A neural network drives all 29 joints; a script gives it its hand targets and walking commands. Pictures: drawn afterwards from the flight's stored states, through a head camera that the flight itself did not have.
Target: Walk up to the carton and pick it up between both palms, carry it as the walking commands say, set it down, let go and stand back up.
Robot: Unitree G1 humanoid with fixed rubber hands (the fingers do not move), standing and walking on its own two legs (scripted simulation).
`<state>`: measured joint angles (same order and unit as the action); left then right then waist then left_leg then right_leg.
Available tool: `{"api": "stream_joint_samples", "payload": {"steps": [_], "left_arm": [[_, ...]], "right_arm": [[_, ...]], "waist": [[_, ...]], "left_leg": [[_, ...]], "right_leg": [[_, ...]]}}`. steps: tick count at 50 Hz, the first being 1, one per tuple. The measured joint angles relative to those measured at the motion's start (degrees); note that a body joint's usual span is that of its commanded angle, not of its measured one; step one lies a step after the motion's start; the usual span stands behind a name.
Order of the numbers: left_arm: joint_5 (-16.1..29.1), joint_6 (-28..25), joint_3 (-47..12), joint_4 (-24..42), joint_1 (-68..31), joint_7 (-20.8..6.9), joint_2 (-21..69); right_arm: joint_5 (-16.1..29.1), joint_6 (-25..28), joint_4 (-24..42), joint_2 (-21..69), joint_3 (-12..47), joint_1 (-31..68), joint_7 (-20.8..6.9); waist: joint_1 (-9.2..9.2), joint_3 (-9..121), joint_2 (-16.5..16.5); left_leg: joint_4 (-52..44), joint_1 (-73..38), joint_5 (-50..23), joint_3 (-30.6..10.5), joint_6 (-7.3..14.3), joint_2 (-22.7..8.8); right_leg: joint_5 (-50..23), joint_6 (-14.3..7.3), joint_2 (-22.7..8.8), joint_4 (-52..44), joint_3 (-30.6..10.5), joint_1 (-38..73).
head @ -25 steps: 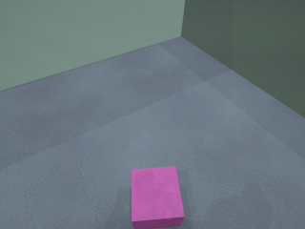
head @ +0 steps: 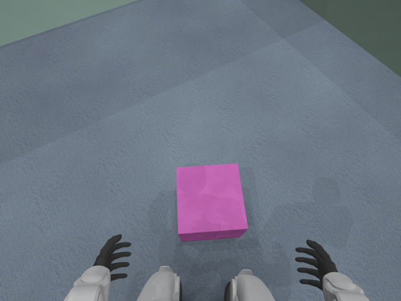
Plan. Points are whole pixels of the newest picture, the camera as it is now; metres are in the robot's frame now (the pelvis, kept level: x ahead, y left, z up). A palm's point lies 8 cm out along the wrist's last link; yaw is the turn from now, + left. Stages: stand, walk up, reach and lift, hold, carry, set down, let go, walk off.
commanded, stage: reach and lift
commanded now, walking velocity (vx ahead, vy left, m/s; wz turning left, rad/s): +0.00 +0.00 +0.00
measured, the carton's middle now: (209, 203) +0.47 -0.01 -0.62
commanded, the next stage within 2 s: none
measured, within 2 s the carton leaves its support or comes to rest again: neither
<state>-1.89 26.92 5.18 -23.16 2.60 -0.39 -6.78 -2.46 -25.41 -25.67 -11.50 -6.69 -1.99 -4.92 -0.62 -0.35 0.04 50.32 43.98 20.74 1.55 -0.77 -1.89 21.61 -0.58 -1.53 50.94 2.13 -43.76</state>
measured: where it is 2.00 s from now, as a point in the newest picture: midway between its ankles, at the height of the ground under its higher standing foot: outside the picture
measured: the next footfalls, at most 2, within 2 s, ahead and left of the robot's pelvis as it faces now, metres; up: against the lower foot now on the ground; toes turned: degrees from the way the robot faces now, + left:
none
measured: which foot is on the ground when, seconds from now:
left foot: down 0.00-1.00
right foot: down 0.00-1.00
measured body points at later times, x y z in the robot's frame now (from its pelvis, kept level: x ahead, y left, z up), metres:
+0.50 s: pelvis -0.06 -0.01 -0.04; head +0.13 -0.01 +0.36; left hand +0.30 +0.22 -0.14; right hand +0.33 -0.24 -0.14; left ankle +0.03 +0.13 -0.69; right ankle +0.03 -0.12 -0.69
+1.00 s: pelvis -0.05 -0.01 -0.07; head +0.24 -0.01 +0.27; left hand +0.44 +0.22 -0.17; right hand +0.48 -0.24 -0.16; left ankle +0.03 +0.13 -0.69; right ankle +0.03 -0.12 -0.69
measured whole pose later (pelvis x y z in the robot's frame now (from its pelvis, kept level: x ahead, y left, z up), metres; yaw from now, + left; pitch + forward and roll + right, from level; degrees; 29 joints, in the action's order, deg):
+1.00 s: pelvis -0.05 -0.01 -0.07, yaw +1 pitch +42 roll +2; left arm 3.0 10.8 19.0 -44.9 -55.3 2.2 -13.5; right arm 2.9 -9.3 -56.7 -24.5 -14.6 63.7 -6.8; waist -1.7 3.0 0.5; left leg 61.8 86.2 17.3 1.9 -1.0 -2.1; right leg 18.6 -1.2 -1.5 63.8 1.2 -87.0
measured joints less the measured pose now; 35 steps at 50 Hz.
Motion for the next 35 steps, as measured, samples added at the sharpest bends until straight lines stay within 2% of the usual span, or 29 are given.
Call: {"api": "stream_joint_samples", "payload": {"steps": [8, 18, 28, 35], "left_arm": [[1.57, 1.15, 0.62, 0.73, -6.78, 1.51, 0.69], [3.16, 1.7, 3.27, -5.81, -22.74, 2.3, -1.23], [4.77, -4.24, 6.95, -13.77, -37.64, 2.62, -4.57], [5.79, -9.37, 9.19, -17.16, -44.71, 3.0, -5.82]], "right_arm": [[2.14, -0.91, -1.7, -2.46, 0.26, 8.77, -0.75], [2.91, -1.35, -11.14, -5.13, -1.05, 26.88, -0.58], [4.01, 3.8, -19.66, -7.23, -2.94, 42.68, 0.33], [4.95, 8.61, -23.82, -9.2, -4.5, 50.93, -0.08]], "waist": [[-0.51, -1.37, -0.41], [-1.38, -4.19, 0.18], [-1.25, -2.68, 0.14], [-1.15, -0.38, -0.02]], "left_leg": [[5.91, 4.89, 0.77, 0.28, 0.26, -0.11], [9.69, 11.46, -0.38, -0.22, -0.18, -0.53], [10.63, 23.15, -2.72, -0.77, -0.54, -0.63], [10.74, 30.63, -3.62, -0.49, -0.45, -0.55]], "right_leg": [[0.7, 0.03, -0.05, 6.06, -0.51, -5.12], [-0.31, -0.56, 0.29, 10.01, -0.2, -11.76], [-2.47, -0.96, 0.37, 11.07, 0.28, -23.4], [-3.37, -0.84, 0.3, 11.35, -0.03, -31.06]]}}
